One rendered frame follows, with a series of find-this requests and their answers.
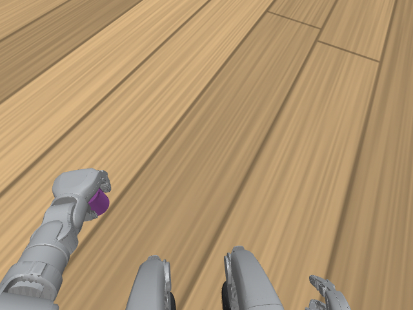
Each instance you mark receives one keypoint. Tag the right robot hand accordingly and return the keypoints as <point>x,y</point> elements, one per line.
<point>334,299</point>

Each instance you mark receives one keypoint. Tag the left robot arm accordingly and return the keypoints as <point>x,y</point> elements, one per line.
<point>35,280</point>

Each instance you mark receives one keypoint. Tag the left robot hand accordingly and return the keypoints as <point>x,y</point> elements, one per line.
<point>82,182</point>

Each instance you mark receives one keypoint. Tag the tin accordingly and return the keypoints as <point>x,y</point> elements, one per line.
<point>99,202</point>

